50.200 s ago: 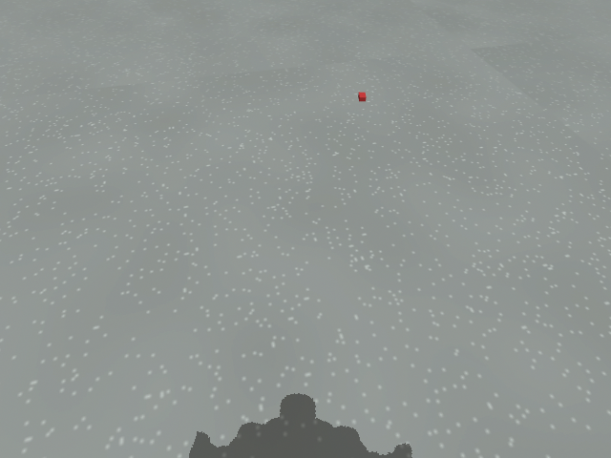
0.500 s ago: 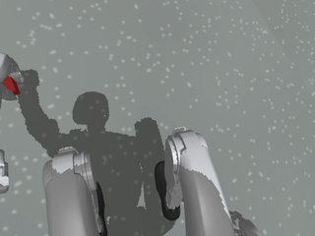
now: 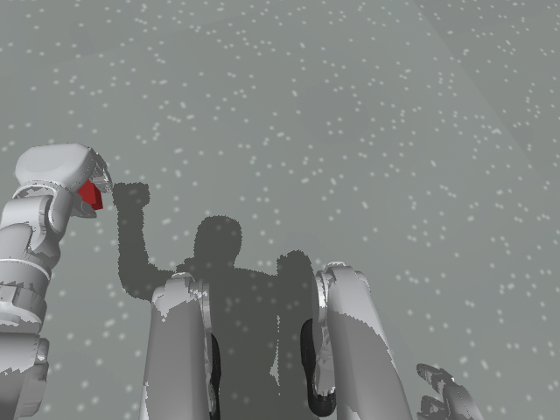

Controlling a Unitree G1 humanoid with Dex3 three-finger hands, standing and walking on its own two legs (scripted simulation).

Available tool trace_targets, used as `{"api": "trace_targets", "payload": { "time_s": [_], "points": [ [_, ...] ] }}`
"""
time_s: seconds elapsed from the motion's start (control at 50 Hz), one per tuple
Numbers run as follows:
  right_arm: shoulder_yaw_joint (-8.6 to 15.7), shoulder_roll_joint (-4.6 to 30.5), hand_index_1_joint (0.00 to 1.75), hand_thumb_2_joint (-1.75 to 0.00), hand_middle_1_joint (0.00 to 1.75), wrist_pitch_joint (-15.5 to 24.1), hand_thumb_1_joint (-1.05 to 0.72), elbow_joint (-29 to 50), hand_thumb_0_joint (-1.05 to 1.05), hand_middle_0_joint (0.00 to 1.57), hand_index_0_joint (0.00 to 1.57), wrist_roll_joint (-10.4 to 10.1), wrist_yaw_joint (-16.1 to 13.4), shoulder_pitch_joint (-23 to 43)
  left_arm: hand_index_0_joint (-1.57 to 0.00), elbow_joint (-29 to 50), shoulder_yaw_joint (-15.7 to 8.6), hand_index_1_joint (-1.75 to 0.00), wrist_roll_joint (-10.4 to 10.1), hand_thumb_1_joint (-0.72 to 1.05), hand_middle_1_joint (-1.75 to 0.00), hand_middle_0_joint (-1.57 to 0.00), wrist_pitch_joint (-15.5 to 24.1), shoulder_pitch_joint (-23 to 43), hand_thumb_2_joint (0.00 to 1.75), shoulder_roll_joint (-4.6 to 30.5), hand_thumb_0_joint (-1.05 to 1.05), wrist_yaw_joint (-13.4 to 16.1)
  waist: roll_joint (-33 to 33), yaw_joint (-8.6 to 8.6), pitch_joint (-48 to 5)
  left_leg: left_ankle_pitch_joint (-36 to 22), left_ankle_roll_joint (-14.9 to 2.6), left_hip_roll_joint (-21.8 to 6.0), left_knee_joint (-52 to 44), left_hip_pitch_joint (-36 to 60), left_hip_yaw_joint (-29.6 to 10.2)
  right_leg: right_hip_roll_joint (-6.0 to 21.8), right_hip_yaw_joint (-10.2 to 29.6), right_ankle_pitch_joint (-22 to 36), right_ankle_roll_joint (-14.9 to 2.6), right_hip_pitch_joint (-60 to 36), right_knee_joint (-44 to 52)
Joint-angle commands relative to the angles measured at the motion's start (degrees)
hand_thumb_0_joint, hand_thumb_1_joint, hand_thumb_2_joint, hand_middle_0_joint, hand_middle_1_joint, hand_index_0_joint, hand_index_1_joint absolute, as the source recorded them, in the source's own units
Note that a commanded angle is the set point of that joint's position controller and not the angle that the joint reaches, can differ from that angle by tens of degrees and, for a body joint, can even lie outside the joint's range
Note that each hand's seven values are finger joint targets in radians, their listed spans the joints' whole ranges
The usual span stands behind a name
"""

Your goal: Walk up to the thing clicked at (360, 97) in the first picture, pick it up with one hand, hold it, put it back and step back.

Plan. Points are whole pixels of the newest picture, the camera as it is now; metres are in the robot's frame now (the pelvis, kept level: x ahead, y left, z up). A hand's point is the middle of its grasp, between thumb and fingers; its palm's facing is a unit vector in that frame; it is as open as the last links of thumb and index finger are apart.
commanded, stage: lift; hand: left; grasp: from above
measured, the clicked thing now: (83, 189) +0.46 +0.29 -0.13
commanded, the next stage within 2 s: hold in 1.00 s
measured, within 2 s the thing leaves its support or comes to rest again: neither
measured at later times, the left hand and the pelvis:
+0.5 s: hand out of the picture +0.37 +0.26 +0.12, palm faces -0.45 -0.12 -0.89, open 6.0 cm; pelvis +0.03 +0.00 +0.19, yaw +3 degrees
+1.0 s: hand out of the picture +0.38 +0.23 +0.21, palm faces -0.43 -0.11 -0.89, open 6.3 cm; pelvis +0.07 -0.01 +0.28, yaw +3 degrees
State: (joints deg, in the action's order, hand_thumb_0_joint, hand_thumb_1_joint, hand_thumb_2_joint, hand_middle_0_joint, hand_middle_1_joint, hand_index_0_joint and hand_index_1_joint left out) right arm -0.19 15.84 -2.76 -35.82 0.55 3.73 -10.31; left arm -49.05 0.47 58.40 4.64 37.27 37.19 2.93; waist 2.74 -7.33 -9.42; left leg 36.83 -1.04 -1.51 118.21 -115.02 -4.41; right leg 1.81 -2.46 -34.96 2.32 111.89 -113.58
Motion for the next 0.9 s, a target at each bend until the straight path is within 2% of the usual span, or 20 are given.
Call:
{"api": "trace_targets", "payload": {
  "time_s": [0.0, 0.08, 0.12, 0.16, 0.18, 0.22, 0.3, 0.34, 0.4, 0.42, 0.44, 0.5, 0.54, 0.58, 0.6, 0.7, 0.72, 0.76, 0.8, 0.88],
  "points": [
    [4.88, 11.59, 0.3, -0.9, 0.3, 1.18, -0.9, 3.67, 0.0, 0.2, 0.2, -0.71, -1.92, -7.6, -1.19, 16.03, -4.71, -0.27, -1.63, 0.84, -0.3, -1.16, -1.54, 15.65, 0.29, 14.23, 0.0, 1.9, 9.56, -0.33, -36.57, -1.86, -0.88, 1.07, -23.64, 32.9, 0.02, -2.72, -2.39, 6.14, -3.3, -24.35, 17.2],
    [4.93, 10.7, 0.3, -0.9, 0.3, 1.07, -0.9, 3.58, 0.0, 0.2, 0.2, -1.27, -3.3, -6.14, -1.18, 18.94, -4.96, -0.28, -1.8, 0.83, -0.31, -1.15, -2.99, 12.37, 0.3, 13.83, 0.0, 1.48, 8.9, 0.81, -36.43, -4.08, -0.59, 0.8, -28.74, 39.7, -0.04, -2.67, -1.77, 7.5, -3.17, -29.82, 21.9],
    [4.76, 10.0, 0.3, -0.9, 0.3, 1.06, -0.9, 3.22, 0.0, 0.2, 0.2, -1.53, -3.76, -5.57, -1.19, 19.63, -3.35, -0.27, -2.16, 0.84, -0.3, -1.16, -3.85, 10.74, 0.3, 11.08, 0.0, 1.18, 8.95, 0.48, -34.23, -4.95, -0.52, 0.64, -31.75, 42.38, 0.08, -2.66, -1.74, 8.17, -3.14, -32.3, 24.74],
    [4.63, 9.3, 0.3, -0.9, 0.3, 1.16, -0.9, 2.77, 0.0, 0.2, 0.2, -1.79, -4.2, -5.69, -1.17, 20.07, -2.9, -0.3, -2.06, 0.83, -0.33, -1.14, -4.62, 9.24, 0.31, 10.04, 0.0, 0.96, 8.29, 0.6, -34.2, -8.15, -0.5, 0.74, -33.37, 45.81, 0.89, -2.71, -1.34, 9.81, -3.19, -35.56, 27.58],
    [4.82, 9.36, 0.3, -0.9, 0.3, 1.21, -0.9, 2.88, 0.0, 0.2, 0.2, -1.92, -4.37, -5.25, -1.18, 20.22, -3.91, -0.28, -2.51, 0.83, -0.32, -1.14, -5.08, 7.13, 0.3, 10.59, 0.0, 0.95, 6.53, 1.56, -34.44, -8.69, -0.51, 0.66, -34.78, 47.45, 0.74, -2.72, -1.32, 10.01, -3.18, -37.77, 29.08],
    [4.55, 8.55, 0.3, -0.9, 0.3, 1.39, -0.89, 2.94, 0.0, 0.2, 0.2, -2.2, -4.73, -5.16, -1.19, 20.75, -1.81, -0.29, -2.89, 0.84, -0.32, -1.16, -5.7, 3.79, 0.33, 7.42, 0.0, 0.29, 6.09, 1.25, -30.73, -7.86, -0.44, 0.7, -37.79, 48.78, 1.11, -2.81, -0.93, 9.35, -3.17, -40.33, 32.5],
    [4.33, 7.83, 0.3, -0.9, 0.3, 2.46, -0.9, 2.62, 0.0, 0.2, 0.2, -2.67, -5.82, -4.38, -1.18, 20.39, -0.91, -0.31, -2.69, 0.83, -0.33, -1.15, -5.97, -0.2, 0.34, 6.28, 0.0, -0.74, 3.31, 1.76, -25.82, -6.91, -0.37, 0.67, -43.35, 52.54, 1.29, -3.01, -0.06, 8.73, -3.25, -46.6, 38.69],
    [4.07, 7.2, 0.3, -0.9, 0.3, 3.23, -0.9, 2.93, 0.0, 0.2, 0.2, -2.87, -6.33, -4.2, -1.18, 20.74, -0.04, -0.32, -3.32, 0.83, -0.34, -1.16, -5.77, -0.38, 0.36, 4.96, 0.0, -0.6, 1.91, 1.36, -22.03, -5.53, -0.56, 0.84, -46.05, 52.82, 1.74, -3.0, 0.66, 7.46, -3.18, -49.5, 42.52],
    [3.82, 6.9, 0.3, -0.9, 0.3, 4.55, -0.9, 2.76, 0.0, 0.2, 0.2, -3.0, -7.0, -3.74, -1.19, 20.11, 1.0, -0.32, -3.63, 0.85, -0.35, -1.16, -5.04, -0.79, 0.34, 3.03, 0.0, -0.17, 1.9, 1.32, -19.66, -4.41, -0.3, 0.57, -50.64, 56.83, 0.87, -3.1, 0.99, 6.78, -3.14, -52.37, 45.96],
    [3.88, 6.78, 0.3, -0.9, 0.3, 4.96, -0.9, 2.31, 0.0, 0.2, 0.2, -2.98, -7.21, -4.03, -1.17, 19.71, 1.24, -0.32, -3.28, 0.82, -0.35, -1.15, -4.86, -1.13, 0.34, 2.55, 0.0, 0.16, 2.04, 1.58, -19.48, -5.95, -0.13, 0.59, -51.53, 58.58, 1.08, -3.06, 1.19, 7.81, -3.2, -53.72, 47.15],
    [4.23, 6.95, 0.3, -0.9, 0.3, 5.22, -0.9, 2.16, 0.0, 0.2, 0.2, -2.95, -7.31, -3.83, -1.16, 20.58, -0.29, -0.31, -3.2, 0.82, -0.34, -1.14, -4.63, -1.24, 0.31, 3.86, 0.0, 0.92, 2.95, 2.39, -20.62, -6.26, 0.01, 0.59, -52.98, 60.5, 0.95, -2.96, 1.33, 7.81, -3.2, -55.29, 48.25],
    [4.17, 6.85, 0.3, -0.9, 0.3, 5.87, -0.9, 1.48, 0.0, 0.2, 0.2, -2.94, -7.58, -3.85, -1.16, 19.53, 0.95, -0.32, -1.93, 0.81, -0.34, -1.14, -4.41, -0.5, 0.33, 2.05, 0.0, 3.16, 4.14, 2.6, -19.4, -6.5, 0.49, 0.53, -57.22, 65.55, 0.65, -3.17, 1.52, 8.16, -3.27, -57.63, 51.79],
    [4.11, 6.54, 0.3, -0.9, 0.3, 6.21, -0.9, 0.44, 0.0, 0.2, 0.2, -3.03, -7.68, -4.48, -1.15, 17.61, 1.96, -0.31, -0.68, 0.8, -0.33, -1.13, -4.46, -0.52, 0.31, 0.4, 0.0, 4.64, 4.51, 2.33, -18.35, -8.75, 0.98, 0.6, -58.92, 68.16, 0.53, -3.31, 1.55, 9.76, -3.43, -58.73, 53.33],
    [4.4, 6.66, 0.3, -0.9, 0.3, 6.3, -0.89, -0.04, 0.0, 0.2, 0.2, -2.95, -7.73, -4.53, -1.15, 16.7, 1.87, -0.31, 0.1, 0.8, -0.32, -1.14, -4.72, -0.33, 0.33, 0.83, 0.0, 5.91, 4.13, 2.63, -17.59, -10.05, 0.99, 0.68, -60.71, 70.24, 1.05, -3.39, 1.7, 10.56, -3.38, -61.28, 55.64],
    [4.38, 6.45, 0.3, -0.9, 0.3, 6.38, -0.89, -0.23, 0.0, 0.2, 0.2, -2.84, -7.73, -4.52, -1.16, 15.59, 3.01, -0.31, 0.12, 0.81, -0.33, -1.15, -5.0, 0.25, 0.35, -0.44, 0.0, 6.28, 3.37, 2.35, -16.64, -10.39, 0.86, 0.87, -61.47, 70.6, 1.38, -3.49, 1.66, 10.98, -3.23, -62.63, 57.0],
    [4.87, 6.56, 0.3, -0.9, 0.3, 6.5, -0.89, -1.19, 0.0, 0.2, 0.2, -2.81, -7.73, -4.99, -1.15, 13.48, 3.14, -0.34, -1.28, 0.8, -0.35, -1.14, -6.99, 0.43, 0.39, -0.9, 0.0, 7.54, 1.26, 3.11, -16.39, -16.58, 0.76, 1.48, -65.05, 75.77, 2.86, -3.44, 2.46, 15.83, -2.89, -70.83, 62.51],
    [4.74, 6.25, 0.3, -0.9, 0.3, 6.46, -0.89, -1.5, 0.0, 0.2, 0.2, -2.84, -7.7, -5.25, -1.15, 12.65, 4.77, -0.34, -1.35, 0.79, -0.36, -1.13, -7.32, -0.2, 0.37, -2.24, 0.0, 7.36, 0.34, 2.77, -15.78, -18.49, 0.79, 1.47, -65.8, 76.65, 2.87, -3.44, 2.46, 17.66, -2.97, -71.73, 63.18],
    [5.12, 6.69, 0.3, -0.9, 0.3, 6.38, -0.89, -1.48, 0.0, 0.2, 0.2, -2.91, -7.7, -5.21, -1.15, 10.94, 4.07, -0.32, -1.4, 0.79, -0.33, -1.14, -7.92, -1.4, 0.37, -1.52, 0.0, 7.21, -0.34, 3.58, -15.91, -21.36, 0.78, 1.54, -67.07, 78.78, 3.1, -3.44, 2.55, 20.3, -2.81, -74.25, 64.46],
    [5.03, 6.33, 0.3, -0.9, 0.3, 6.22, -0.89, -1.54, 0.0, 0.2, 0.2, -2.9, -7.52, -5.66, -1.14, 10.3, 5.19, -0.3, -2.04, 0.76, -0.31, -1.13, -8.22, -1.58, 0.39, -3.14, 0.0, 6.93, -1.08, 3.38, -14.55, -22.25, 0.65, 1.67, -68.54, 79.44, 3.37, -3.39, 2.7, 21.43, -2.69, -76.11, 66.12],
    [5.17, 6.24, 0.3, -0.9, 0.3, 6.06, -0.9, -0.75, 0.0, 0.2, 0.2, -2.9, -7.33, -4.87, -1.12, 10.74, 5.11, -0.3, -2.58, 0.74, -0.3, -1.12, -8.07, -2.22, 0.36, -3.32, 0.0, 6.42, -0.35, 4.29, -12.59, -21.97, 0.78, 1.73, -71.96, 82.03, 3.8, -3.49, 2.58, 20.66, -2.74, -78.43, 69.28]
  ]
}}
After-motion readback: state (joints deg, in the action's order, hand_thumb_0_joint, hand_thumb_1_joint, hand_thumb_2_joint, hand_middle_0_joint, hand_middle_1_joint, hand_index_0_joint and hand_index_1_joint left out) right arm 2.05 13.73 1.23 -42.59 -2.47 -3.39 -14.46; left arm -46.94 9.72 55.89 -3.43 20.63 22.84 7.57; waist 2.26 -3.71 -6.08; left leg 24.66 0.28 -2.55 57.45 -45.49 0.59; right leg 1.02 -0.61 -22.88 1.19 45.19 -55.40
